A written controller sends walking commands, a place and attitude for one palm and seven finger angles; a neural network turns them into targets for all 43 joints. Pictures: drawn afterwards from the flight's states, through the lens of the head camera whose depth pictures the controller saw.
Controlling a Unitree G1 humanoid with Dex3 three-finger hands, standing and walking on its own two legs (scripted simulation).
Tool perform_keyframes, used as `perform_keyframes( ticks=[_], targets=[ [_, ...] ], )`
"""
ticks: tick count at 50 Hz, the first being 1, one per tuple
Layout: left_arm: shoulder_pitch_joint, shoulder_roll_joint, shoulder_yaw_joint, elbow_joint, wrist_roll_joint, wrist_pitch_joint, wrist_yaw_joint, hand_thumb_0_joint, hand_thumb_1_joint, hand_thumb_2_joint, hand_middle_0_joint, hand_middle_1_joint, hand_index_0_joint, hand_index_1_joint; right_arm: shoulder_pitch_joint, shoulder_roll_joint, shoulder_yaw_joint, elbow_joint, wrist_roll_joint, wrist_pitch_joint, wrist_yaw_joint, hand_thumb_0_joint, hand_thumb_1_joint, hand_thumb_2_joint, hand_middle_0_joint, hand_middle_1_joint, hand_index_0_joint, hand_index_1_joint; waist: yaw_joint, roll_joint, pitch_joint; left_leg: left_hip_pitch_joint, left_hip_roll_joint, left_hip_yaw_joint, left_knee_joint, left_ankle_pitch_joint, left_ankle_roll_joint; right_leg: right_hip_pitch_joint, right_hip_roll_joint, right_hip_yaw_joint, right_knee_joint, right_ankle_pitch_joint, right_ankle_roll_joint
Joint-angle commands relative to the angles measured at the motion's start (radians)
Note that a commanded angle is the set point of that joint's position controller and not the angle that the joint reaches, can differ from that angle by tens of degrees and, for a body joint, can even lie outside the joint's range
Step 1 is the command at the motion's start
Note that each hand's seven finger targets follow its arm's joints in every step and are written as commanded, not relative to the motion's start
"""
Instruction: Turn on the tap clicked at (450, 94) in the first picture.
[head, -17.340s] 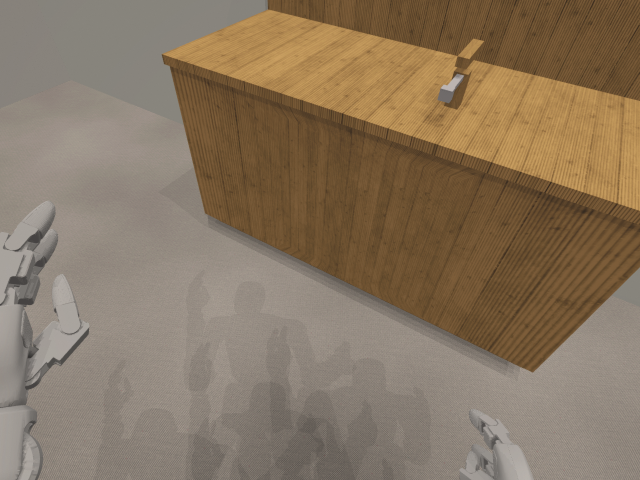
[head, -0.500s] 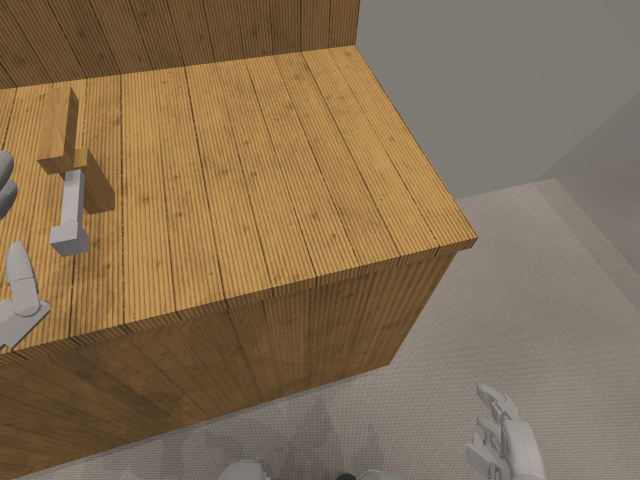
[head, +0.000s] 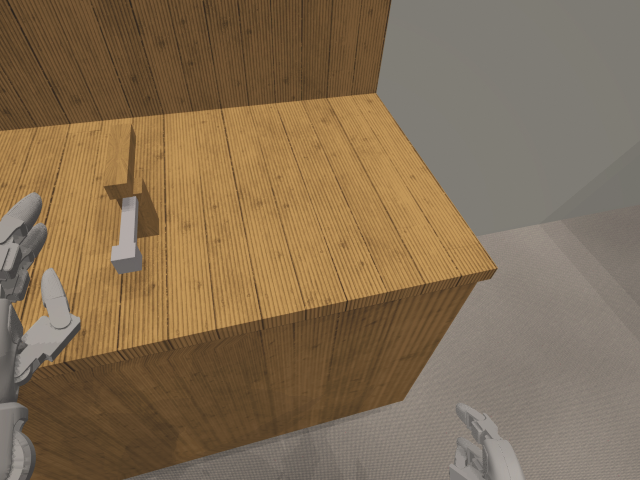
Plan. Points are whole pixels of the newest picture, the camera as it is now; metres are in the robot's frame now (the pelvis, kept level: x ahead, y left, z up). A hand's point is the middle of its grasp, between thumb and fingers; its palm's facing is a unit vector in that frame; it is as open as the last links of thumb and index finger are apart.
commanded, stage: come to a stop and stand still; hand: left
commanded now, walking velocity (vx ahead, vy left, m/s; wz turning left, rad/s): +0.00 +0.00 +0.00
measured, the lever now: (127, 258) +0.35 +0.28 +0.07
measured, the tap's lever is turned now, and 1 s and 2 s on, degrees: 0 0 0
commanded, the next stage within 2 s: look again from close up in 0.42 s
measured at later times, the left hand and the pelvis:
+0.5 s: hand (79, 296) +0.24 +0.25 +0.16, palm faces +0.37 -0.84 -0.39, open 7.4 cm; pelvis +0.02 +0.01 +0.00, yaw +0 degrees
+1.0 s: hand (34, 313) +0.22 +0.28 +0.16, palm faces +0.41 -0.85 -0.32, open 7.4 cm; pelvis -0.01 +0.02 +0.00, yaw -3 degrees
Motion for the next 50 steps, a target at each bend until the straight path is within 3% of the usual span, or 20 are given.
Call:
perform_keyframes(
  ticks=[1, 3, 4, 11, 13, 25, 26, 27, 28, 29, 30, 32, 34, 37, 38, 39, 41, 43, 45, 50],
  targets=[
    [-0.085, 0.18, 0.112, -0.219, -0.004, -0.068, 0.022, 0.0, 0.9, 0.9, -0.2, -0.3, -0.2, -0.3, -0.088, -0.144, -0.056, -0.163, 0.004, -0.047, -0.017, 0.0, -0.9, -0.9, 0.2, 0.3, 0.2, 0.3, -0.008, 0.067, -0.092, -0.079, 0.09, -0.11, -0.167, 0.049, 0.022, 0.138, -0.085, 0.125, -0.063, 0.042, -0.019],
    [-0.076, 0.202, 0.131, -0.238, -0.006, -0.072, 0.023, 0.0, 0.9, 0.9, -0.2, -0.3, -0.2, -0.3, -0.1, -0.142, -0.059, -0.166, 0.01, -0.045, -0.02, 0.0, -0.9, -0.9, 0.2, 0.3, 0.2, 0.3, -0.007, 0.093, -0.109, -0.05, 0.095, -0.106, -0.165, 0.118, 0.017, 0.156, -0.086, 0.113, -0.047, 0.109, -0.02],
    [-0.075, 0.18, 0.112, -0.231, -0.006, -0.074, 0.021, 0.0, 0.9, 0.9, -0.2, -0.3, -0.2, -0.3, -0.093, -0.145, -0.056, -0.164, 0.004, -0.041, -0.019, 0.0, -0.9, -0.9, 0.2, 0.3, 0.2, 0.3, -0.009, 0.1, -0.115, -0.053, 0.094, -0.107, -0.171, 0.139, 0.016, 0.166, -0.081, 0.1, -0.04, 0.123, -0.017],
    [-0.028, 0.173, 0.113, -0.216, -0.011, -0.071, 0.016, 0.0, 0.9, 0.9, -0.2, -0.3, -0.2, -0.3, -0.088, -0.154, -0.069, -0.176, 0.008, -0.027, -0.016, 0.0, -0.9, -0.9, 0.2, 0.3, 0.2, 0.3, -0.01, 0.054, -0.153, -0.008, 0.093, -0.092, -0.131, 0.286, 0.002, 0.187, -0.091, 0.092, -0.026, 0.243, -0.018],
    [-0.019, 0.193, 0.13, -0.232, -0.014, -0.071, 0.019, 0.0, 0.9, 0.9, -0.2, -0.3, -0.2, -0.3, -0.099, -0.151, -0.069, -0.178, 0.014, -0.025, -0.019, 0.0, -0.9, -0.9, 0.2, 0.3, 0.2, 0.3, -0.012, 0.072, -0.166, 0.01, 0.093, -0.093, -0.116, 0.336, -0.001, 0.195, -0.099, 0.093, -0.018, 0.283, -0.024],
    [-0.022, 0.194, 0.129, -0.245, -0.017, -0.073, 0.02, 0.0, 0.9, 0.9, -0.2, -0.3, -0.2, -0.3, -0.1, -0.154, -0.071, -0.187, 0.01, -0.014, -0.02, 0.0, -0.9, -0.9, 0.2, 0.3, 0.2, 0.3, -0.009, 0.082, -0.169, 0.002, 0.094, -0.1, -0.12, 0.335, -0.002, 0.194, -0.101, 0.089, -0.014, 0.263, -0.024],
    [-1.031, 0.963, 0.7, -0.417, 0.146, -0.17, 0.003, 0.0, 0.9, 0.9, -0.2, -0.3, -0.2, -0.3, 0.033, -0.169, -0.08, -0.135, -0.048, -0.078, -0.025, 0.0, -0.9, -0.9, 0.2, 0.3, 0.2, 0.3, 0.045, -0.044, -0.086, -0.133, 0.056, 0.011, 0.054, 0.371, 0.015, 0.074, -0.076, 0.143, -0.036, 0.311, 0.006],
    [-0.456, 0.368, 0.32, 0.177, 0.044, -0.134, -0.047, 0.0, 0.9, 0.9, -0.2, -0.3, -0.2, -0.3, -0.031, -0.078, -0.056, -0.084, -0.024, -0.085, -0.022, 0.0, -0.9, -0.9, 0.2, 0.3, 0.2, 0.3, 0.026, -0.084, -0.264, -0.017, -0.028, 0.006, -0.009, 0.322, 0.006, 0.165, -0.145, 0.162, -0.006, 0.418, -0.084],
    [-0.286, 0.191, 0.188, 0.15, -0.003, -0.113, -0.051, 0.0, 0.9, 0.9, -0.2, -0.3, -0.2, -0.3, -0.048, -0.141, -0.087, -0.16, 0.009, -0.088, -0.001, 0.0, -0.9, -0.9, 0.2, 0.3, 0.2, 0.3, 0.025, 0.113, -0.279, 0.09, 0.004, 0.008, -0.08, 0.394, -0.018, 0.168, -0.125, 0.183, 0.077, 0.478, -0.082],
    [-0.31, 0.186, 0.132, 0.017, 0.002, -0.14, -0.058, 0.0, 0.9, 0.9, -0.2, -0.3, -0.2, -0.3, -0.018, -0.159, -0.085, -0.166, 0.003, -0.093, 0.005, 0.0, -0.9, -0.9, 0.2, 0.3, 0.2, 0.3, 0.026, 0.148, -0.28, 0.091, 0.036, 0.018, -0.041, 0.454, -0.012, 0.15, -0.106, 0.165, 0.057, 0.413, -0.048],
    [-0.224, 0.186, 0.122, -0.014, -0.002, -0.146, -0.055, 0.0, 0.9, 0.9, -0.2, -0.3, -0.2, -0.3, -0.036, -0.164, -0.084, -0.165, 0.003, -0.095, 0.02, 0.0, -0.9, -0.9, 0.2, 0.3, 0.2, 0.3, 0.027, 0.146, -0.276, 0.089, 0.047, 0.004, -0.045, 0.491, -0.011, 0.171, -0.105, 0.144, 0.053, 0.41, -0.036],
    [-0.119, 0.128, 0.041, -0.081, -0.006, -0.138, -0.053, 0.0, 0.9, 0.9, -0.2, -0.3, -0.2, -0.3, -0.083, -0.162, -0.078, -0.182, 0.011, -0.094, 0.037, 0.0, -0.9, -0.9, 0.2, 0.3, 0.2, 0.3, 0.034, 0.055, -0.222, 0.039, 0.052, -0.009, -0.067, 0.398, -0.005, 0.168, -0.096, 0.127, 0.024, 0.32, -0.017],
    [-0.059, 0.146, 0.068, -0.078, -0.008, -0.124, -0.042, 0.0, 0.9, 0.9, -0.2, -0.3, -0.2, -0.3, -0.106, -0.166, -0.072, -0.187, 0.013, -0.087, 0.033, 0.0, -0.9, -0.9, 0.2, 0.3, 0.2, 0.3, 0.033, -0.015, -0.185, 0.003, 0.062, -0.016, -0.1, 0.318, 0.001, 0.151, -0.076, 0.085, 0.02, 0.226, -0.005],
    [-0.089, 0.218, 0.162, -0.082, -0.011, -0.127, -0.032, 0.0, 0.9, 0.9, -0.2, -0.3, -0.2, -0.3, -0.117, -0.162, -0.067, -0.194, 0.007, -0.078, 0.005, 0.0, -0.9, -0.9, 0.2, 0.3, 0.2, 0.3, 0.029, -0.074, -0.129, -0.053, 0.044, -0.021, -0.135, 0.102, 0.004, 0.11, -0.076, 0.114, -0.028, 0.076, -0.005],
    [-0.121, 0.284, 0.224, -0.121, -0.012, -0.132, -0.024, 0.0, 0.9, 0.9, -0.2, -0.3, -0.2, -0.3, -0.131, -0.162, -0.062, -0.191, 0.008, -0.072, -0.004, 0.0, -0.9, -0.9, 0.2, 0.3, 0.2, 0.3, 0.027, -0.039, -0.124, -0.044, 0.045, -0.022, -0.153, 0.081, 0.007, 0.099, -0.068, 0.105, -0.023, 0.049, -0.003],
    [-0.138, 0.239, 0.198, -0.104, -0.015, -0.138, -0.029, 0.0, 0.9, 0.9, -0.2, -0.3, -0.2, -0.3, -0.127, -0.155, -0.059, -0.195, 0.004, -0.072, -0.013, 0.0, -0.9, -0.9, 0.2, 0.3, 0.2, 0.3, 0.023, -0.016, -0.118, -0.064, 0.047, -0.026, -0.168, 0.046, 0.014, 0.1, -0.068, 0.095, -0.021, 0.014, -0.002],
    [-0.184, 0.235, 0.187, -0.124, -0.013, -0.145, -0.031, 0.0, 0.9, 0.9, -0.2, -0.3, -0.2, -0.3, -0.125, -0.151, -0.057, -0.199, 0.003, -0.079, -0.021, 0.0, -0.9, -0.9, 0.2, 0.3, 0.2, 0.3, 0.024, 0.06, -0.095, -0.09, 0.05, -0.027, -0.184, -0.036, 0.024, 0.098, -0.063, 0.115, -0.031, -0.031, -0.003],
    [-0.231, 0.24, 0.179, -0.163, -0.006, -0.15, -0.031, 0.0, 0.9, 0.9, -0.2, -0.3, -0.2, -0.3, -0.131, -0.149, -0.052, -0.197, 0.003, -0.09, -0.026, 0.0, -0.9, -0.9, 0.2, 0.3, 0.2, 0.3, 0.024, 0.084, -0.094, -0.075, 0.043, -0.022, -0.185, -0.069, 0.026, 0.089, -0.06, 0.123, -0.048, -0.048, -0.005],
    [-0.251, 0.185, 0.125, -0.136, -0.002, -0.148, -0.035, 0.0, 0.9, 0.9, -0.2, -0.3, -0.2, -0.3, -0.111, -0.15, -0.054, -0.185, 0.0, -0.102, -0.025, 0.0, -0.9, -0.9, 0.2, 0.3, 0.2, 0.3, 0.022, 0.081, -0.092, -0.066, 0.055, -0.033, -0.201, -0.099, 0.024, 0.079, -0.045, 0.118, -0.054, -0.078, -0.003],
    [-0.281, 0.131, 0.062, -0.084, 0.011, -0.127, -0.041, 0.0, 0.9, 0.9, -0.2, -0.3, -0.2, -0.3, -0.1, -0.154, -0.061, -0.172, 0.006, -0.106, -0.008, 0.0, -0.9, -0.9, 0.2, 0.3, 0.2, 0.3, 0.02, 0.099, -0.069, -0.115, 0.116, -0.071, -0.256, -0.139, 0.027, 0.094, -0.01, 0.072, 0.021, -0.064, 0.014]
  ],
)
